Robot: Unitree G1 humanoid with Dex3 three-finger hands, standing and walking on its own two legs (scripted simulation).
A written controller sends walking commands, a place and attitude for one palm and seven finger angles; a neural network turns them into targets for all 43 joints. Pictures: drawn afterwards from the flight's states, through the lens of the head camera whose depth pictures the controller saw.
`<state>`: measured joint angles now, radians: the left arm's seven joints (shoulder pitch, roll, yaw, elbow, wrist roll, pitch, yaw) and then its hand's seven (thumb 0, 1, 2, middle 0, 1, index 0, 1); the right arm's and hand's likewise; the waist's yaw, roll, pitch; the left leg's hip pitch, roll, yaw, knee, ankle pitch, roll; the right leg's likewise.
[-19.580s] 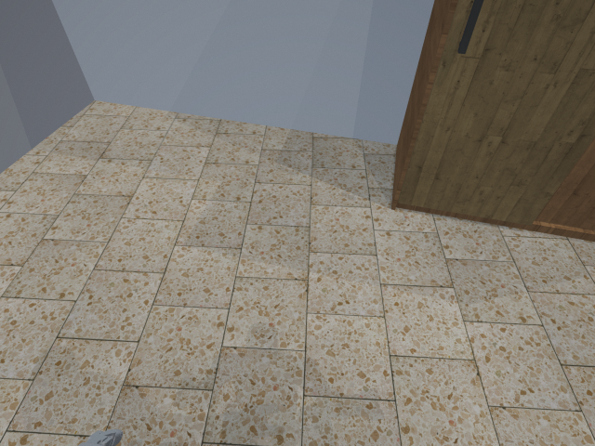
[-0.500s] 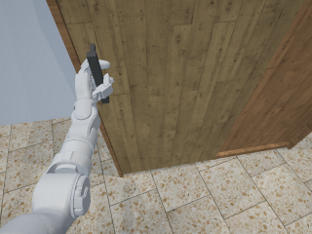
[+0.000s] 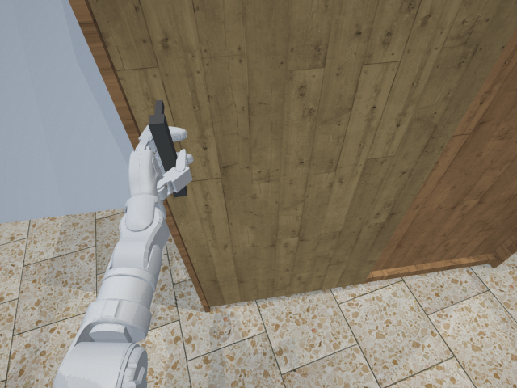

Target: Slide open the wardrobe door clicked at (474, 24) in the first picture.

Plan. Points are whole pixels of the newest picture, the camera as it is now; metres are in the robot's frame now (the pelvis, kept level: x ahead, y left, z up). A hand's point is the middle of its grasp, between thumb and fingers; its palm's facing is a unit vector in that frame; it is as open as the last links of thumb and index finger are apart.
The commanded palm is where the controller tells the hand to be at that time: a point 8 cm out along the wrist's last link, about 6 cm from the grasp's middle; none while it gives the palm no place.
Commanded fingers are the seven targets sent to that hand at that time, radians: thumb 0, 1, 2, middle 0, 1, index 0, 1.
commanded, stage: tug the door sideways, standing still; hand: left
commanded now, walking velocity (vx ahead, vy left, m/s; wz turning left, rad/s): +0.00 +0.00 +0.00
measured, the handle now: (170, 151) +0.47 +0.14 +0.11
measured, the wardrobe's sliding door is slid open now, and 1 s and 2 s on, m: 0.00 0.03 0.30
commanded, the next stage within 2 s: step sideways, sliding the door along in 0.42 s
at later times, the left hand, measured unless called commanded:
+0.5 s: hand (188, 168) +0.44 +0.11 +0.11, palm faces +0.14 -0.99 -0.01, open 5.1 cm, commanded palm +0.41 +0.11 +0.12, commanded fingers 0.00 0.90 0.90 -0.45 -1.40 -0.45 -1.40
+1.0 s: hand (202, 168) +0.44 +0.08 +0.11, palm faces +0.14 -0.98 -0.14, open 5.3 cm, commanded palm +0.42 +0.09 +0.12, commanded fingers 0.00 0.90 0.90 -0.45 -1.40 -0.45 -1.40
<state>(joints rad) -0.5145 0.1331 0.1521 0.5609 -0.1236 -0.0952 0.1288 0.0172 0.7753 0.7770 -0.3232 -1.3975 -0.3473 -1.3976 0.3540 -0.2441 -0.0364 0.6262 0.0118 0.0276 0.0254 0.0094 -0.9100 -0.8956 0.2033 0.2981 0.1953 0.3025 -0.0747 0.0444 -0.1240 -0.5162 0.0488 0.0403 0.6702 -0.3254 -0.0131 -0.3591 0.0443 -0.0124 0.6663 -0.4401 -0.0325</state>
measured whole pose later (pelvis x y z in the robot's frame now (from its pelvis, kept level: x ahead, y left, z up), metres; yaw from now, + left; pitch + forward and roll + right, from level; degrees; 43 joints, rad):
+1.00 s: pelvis +0.01 -0.05 +0.01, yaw +8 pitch -2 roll +2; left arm -0.79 0.12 -0.01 0.87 -0.13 -0.10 0.12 -0.03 0.72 0.77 -0.45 -1.40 -0.44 -1.40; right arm 0.28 -0.27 -0.02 0.78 0.03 -0.02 -0.11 0.01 -0.91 -0.90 0.20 0.30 0.20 0.30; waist 0.00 0.05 0.15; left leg -0.41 0.01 0.04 0.99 -0.46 0.01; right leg -0.24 0.01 -0.09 0.62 -0.36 -0.09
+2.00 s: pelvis +0.11 -0.37 +0.01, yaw +14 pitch +0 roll +2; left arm -0.41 0.09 -0.05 0.21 -0.07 -0.10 0.15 -0.02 0.77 0.82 -0.45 -1.40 -0.19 -1.40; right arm 0.05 -0.25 -0.04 0.61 0.04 -0.11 -0.06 0.01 -0.91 -0.90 0.20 0.30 0.19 0.30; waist 0.03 0.09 0.25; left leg -0.36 0.06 0.06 0.80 -0.53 -0.03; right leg -0.39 -0.04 -0.07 0.62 -0.20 -0.06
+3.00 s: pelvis +0.16 -0.75 +0.01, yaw +8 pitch +0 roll +3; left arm -0.42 0.41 0.47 0.68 -0.07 -0.14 0.12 -0.10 0.63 0.83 -0.39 -1.20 -0.28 -1.40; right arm 0.08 -0.33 -0.04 0.70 0.04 -0.06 -0.08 0.01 -0.91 -0.90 0.20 0.30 0.20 0.30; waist -0.02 0.07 0.16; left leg -0.48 -0.01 0.03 1.19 -0.54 -0.02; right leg -0.36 -0.04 -0.01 0.61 -0.26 -0.03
